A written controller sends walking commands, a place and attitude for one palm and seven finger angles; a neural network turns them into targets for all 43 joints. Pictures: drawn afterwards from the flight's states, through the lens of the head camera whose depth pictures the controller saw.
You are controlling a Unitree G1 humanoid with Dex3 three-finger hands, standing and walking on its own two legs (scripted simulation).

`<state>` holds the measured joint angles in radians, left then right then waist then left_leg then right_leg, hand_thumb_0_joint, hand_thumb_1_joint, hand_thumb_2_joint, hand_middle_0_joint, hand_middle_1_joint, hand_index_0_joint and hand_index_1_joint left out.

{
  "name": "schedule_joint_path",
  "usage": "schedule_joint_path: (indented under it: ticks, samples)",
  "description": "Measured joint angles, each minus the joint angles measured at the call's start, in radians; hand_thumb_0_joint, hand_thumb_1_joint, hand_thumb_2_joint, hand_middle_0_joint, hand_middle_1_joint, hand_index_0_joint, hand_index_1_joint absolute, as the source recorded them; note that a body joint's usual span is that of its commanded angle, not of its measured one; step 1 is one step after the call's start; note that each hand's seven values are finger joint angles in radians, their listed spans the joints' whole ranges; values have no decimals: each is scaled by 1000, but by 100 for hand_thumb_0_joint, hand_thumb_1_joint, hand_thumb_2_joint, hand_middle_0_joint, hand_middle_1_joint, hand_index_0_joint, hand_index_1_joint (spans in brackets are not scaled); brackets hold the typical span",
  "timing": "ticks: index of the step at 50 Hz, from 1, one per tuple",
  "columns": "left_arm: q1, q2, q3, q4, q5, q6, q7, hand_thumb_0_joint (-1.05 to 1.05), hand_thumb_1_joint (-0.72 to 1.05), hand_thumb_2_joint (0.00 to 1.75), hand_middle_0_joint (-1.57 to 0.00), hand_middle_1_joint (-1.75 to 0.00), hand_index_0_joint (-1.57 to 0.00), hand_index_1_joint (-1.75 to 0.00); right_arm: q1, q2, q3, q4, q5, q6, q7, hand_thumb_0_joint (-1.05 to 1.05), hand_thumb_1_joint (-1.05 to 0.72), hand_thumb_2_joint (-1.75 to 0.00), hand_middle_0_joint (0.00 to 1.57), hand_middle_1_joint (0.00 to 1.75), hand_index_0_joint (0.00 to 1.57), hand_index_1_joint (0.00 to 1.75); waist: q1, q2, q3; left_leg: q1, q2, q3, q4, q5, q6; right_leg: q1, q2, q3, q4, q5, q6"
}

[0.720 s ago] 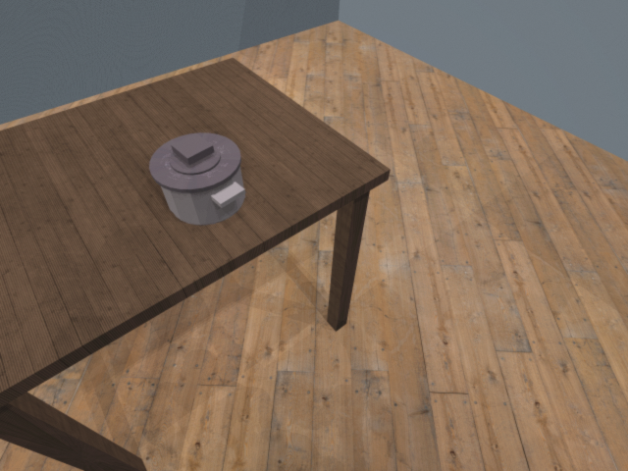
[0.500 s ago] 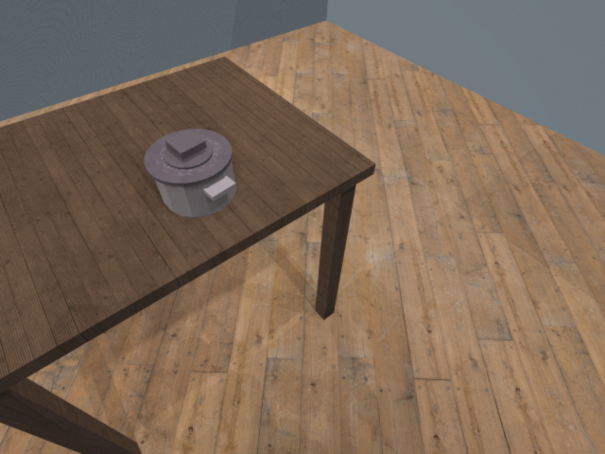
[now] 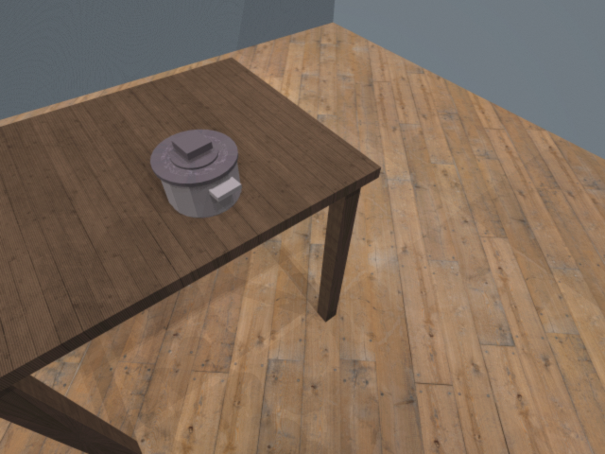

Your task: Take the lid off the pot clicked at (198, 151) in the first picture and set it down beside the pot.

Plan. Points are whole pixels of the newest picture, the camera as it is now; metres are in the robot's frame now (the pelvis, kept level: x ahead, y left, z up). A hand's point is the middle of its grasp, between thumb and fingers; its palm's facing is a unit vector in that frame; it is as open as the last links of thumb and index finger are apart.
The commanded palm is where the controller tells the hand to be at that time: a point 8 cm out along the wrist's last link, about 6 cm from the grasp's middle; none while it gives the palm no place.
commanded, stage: walk to a spot facing it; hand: left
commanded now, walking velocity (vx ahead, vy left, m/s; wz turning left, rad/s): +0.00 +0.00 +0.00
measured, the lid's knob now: (192, 144) +0.59 +0.24 +0.06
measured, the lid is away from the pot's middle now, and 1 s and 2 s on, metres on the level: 0.00 0.00 0.00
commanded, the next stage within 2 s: none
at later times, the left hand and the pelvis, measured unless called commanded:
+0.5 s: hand out of the picture +0.07 +0.16 -0.16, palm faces -0.10 -0.94 -0.32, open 7.4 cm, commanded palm none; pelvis -0.01 -0.05 -0.01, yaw -11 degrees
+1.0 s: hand out of the picture +0.13 +0.13 -0.15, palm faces -0.36 -0.88 -0.30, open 7.4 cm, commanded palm none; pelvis +0.03 -0.06 +0.00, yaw -29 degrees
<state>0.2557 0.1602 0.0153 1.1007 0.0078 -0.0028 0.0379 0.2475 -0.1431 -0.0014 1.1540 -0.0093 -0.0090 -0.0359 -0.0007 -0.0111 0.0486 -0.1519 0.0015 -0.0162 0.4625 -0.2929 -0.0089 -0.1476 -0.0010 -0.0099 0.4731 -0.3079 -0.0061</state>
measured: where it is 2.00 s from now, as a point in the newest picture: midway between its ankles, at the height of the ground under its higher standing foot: outside the picture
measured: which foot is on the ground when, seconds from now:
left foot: down 0.00-0.40, up 0.42-1.00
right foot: down 0.00-1.00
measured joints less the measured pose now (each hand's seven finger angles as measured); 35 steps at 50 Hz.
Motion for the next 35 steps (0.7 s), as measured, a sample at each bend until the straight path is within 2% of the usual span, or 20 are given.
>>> schedule_joint_path:
  ticks: [5, 12, 17, 19, 21, 23, 26, 29, 35]
  samples:
    - [5, -4, 3, -2, 0, 5, -3, 0, 91, 90, -20, -30, -20, -30, -3, 2, -3, -3, -2, 2, -3, 0, -91, -90, 20, 29, 20, 30, 6, 1, 4, -3, 2, 7, 4, -1, 1, -6, 2, 6, 3, 2, 0]
    - [7, 13, 32, -40, 4, 43, -24, 0, 91, 90, -21, -30, -20, -30, -17, -6, -27, -64, -10, 18, -8, 0, -91, -90, 20, 29, 20, 30, 13, -5, 25, -42, 18, 66, 67, -37, -2, -92, 18, 60, 114, -32, -5]
    - [-6, 37, 57, -76, 6, 61, -37, 0, 91, 90, -20, -30, -20, -30, -23, -22, -42, -114, -19, 17, -6, 0, -91, -90, 20, 29, 20, 30, 15, 0, 51, -46, 39, 127, 93, -58, -19, -178, 7, 11, 289, -163, 1]
    - [-8, 41, 62, -94, 6, 54, -44, 0, 91, 90, -20, -30, -20, -30, -22, -39, -47, -127, -20, 22, -4, 0, -90, -90, 20, 29, 20, 30, 16, 21, 55, -55, 60, 141, 127, -79, -36, -161, 6, -15, 227, -96, -2]
    - [-14, 39, 62, -107, 9, 36, -43, 0, 91, 90, -20, -30, -20, -30, -30, -59, -56, -131, -15, 37, -2, 0, -90, -90, 20, 29, 20, 30, 10, 58, 62, -102, 88, 121, 250, -149, -31, -155, 35, -34, 219, -61, -53]
    - [-14, 40, 60, -123, 4, 24, -33, 0, 91, 90, -20, -30, -20, -30, -43, -69, -59, -134, -12, 56, -2, 0, -91, -90, 20, 29, 20, 30, 11, 58, 62, -176, 67, 78, 435, -213, -26, -142, 45, -33, 200, -72, -89]
    - [-6, 38, 58, -140, -2, 21, -21, 0, 91, 90, -20, -30, -20, -30, -80, -81, -61, -149, -12, 64, 4, 0, -91, -90, 20, 29, 20, 30, 25, 43, 63, -261, 53, 52, 607, -167, -30, -108, 62, -2, 116, -31, -106]
    - [8, 29, 49, -149, -5, 19, -21, 0, 91, 90, -20, -30, -20, -30, -125, -92, -63, -178, -12, 62, 8, 0, -91, -90, 20, 29, 20, 30, 31, 34, 63, -313, 52, 32, 651, -105, -43, -79, 81, 39, 36, 18, -114]
    - [39, 9, 38, -164, -6, 20, -22, 0, 91, 90, -21, -30, -20, -30, -197, -107, -63, -226, -8, 68, 2, 0, -91, -90, 20, 29, 20, 30, 42, 39, 52, -366, 51, -17, 647, -38, -67, -38, 118, 113, -41, 63, -121]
